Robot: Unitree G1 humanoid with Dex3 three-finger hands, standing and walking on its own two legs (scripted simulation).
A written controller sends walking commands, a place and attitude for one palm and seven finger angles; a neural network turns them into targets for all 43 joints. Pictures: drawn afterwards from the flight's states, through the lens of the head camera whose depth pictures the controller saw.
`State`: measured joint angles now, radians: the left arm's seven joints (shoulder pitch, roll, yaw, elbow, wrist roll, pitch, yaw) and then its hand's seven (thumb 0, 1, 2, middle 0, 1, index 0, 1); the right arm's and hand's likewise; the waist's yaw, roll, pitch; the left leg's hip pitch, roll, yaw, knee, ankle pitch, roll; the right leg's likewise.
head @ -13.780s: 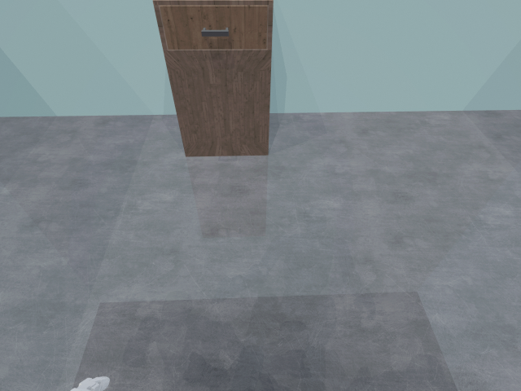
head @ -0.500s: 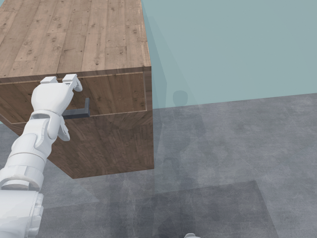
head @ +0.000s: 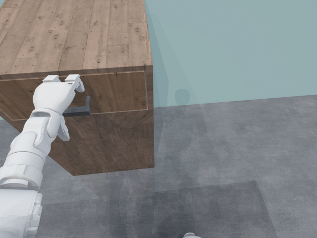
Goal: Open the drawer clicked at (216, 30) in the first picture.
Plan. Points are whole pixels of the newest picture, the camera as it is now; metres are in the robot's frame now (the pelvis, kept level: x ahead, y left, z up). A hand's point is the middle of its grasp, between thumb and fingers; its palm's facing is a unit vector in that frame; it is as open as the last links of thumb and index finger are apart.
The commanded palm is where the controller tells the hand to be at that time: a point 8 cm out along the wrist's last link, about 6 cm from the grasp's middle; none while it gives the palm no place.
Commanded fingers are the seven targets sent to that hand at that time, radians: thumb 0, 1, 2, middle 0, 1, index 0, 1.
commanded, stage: move the hooked fingers above the handle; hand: left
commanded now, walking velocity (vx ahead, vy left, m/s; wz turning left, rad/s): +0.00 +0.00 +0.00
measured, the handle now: (70, 106) +0.48 +0.28 -0.01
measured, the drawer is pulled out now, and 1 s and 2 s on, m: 0.00 0.00 0.00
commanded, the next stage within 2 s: lower the fingers behind the handle in 1.46 s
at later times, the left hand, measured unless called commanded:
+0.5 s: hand (49, 108) +0.43 +0.30 +0.05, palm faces -0.09 +0.00 -1.00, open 13.7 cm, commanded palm +0.42 +0.30 +0.10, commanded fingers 0.00 -0.50 0.30 -0.30 -1.20 -0.30 -1.20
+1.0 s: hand (58, 108) +0.44 +0.29 +0.04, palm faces -0.05 +0.00 -1.00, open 13.4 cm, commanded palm +0.43 +0.28 +0.11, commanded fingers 0.00 -0.50 0.30 -0.30 -1.20 -0.30 -1.20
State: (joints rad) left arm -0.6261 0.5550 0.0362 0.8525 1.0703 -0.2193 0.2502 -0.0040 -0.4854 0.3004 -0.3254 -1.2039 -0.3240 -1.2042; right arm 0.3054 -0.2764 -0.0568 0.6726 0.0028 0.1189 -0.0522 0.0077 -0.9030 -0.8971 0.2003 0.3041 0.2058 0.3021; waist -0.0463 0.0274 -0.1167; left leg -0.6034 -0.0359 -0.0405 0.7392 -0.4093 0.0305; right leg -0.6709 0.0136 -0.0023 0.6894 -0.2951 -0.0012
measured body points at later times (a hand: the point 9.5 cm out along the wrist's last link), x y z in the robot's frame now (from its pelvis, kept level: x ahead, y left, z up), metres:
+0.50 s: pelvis -0.01 -0.01 +0.00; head +0.07 -0.02 +0.44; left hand +0.43 +0.30 +0.10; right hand +0.04 -0.28 -0.13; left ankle -0.04 +0.10 -0.71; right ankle +0.01 -0.12 -0.71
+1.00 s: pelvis -0.01 +0.01 +0.00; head +0.08 +0.00 +0.44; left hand +0.43 +0.28 +0.09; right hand +0.04 -0.26 -0.14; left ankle -0.04 +0.10 -0.71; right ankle +0.01 -0.12 -0.71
